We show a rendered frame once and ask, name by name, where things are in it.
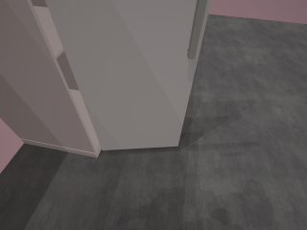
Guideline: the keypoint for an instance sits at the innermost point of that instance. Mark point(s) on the handle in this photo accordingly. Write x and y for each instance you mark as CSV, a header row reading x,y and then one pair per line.
x,y
196,28

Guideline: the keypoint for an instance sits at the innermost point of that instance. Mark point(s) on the fridge door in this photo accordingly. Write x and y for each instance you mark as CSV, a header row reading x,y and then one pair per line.
x,y
129,60

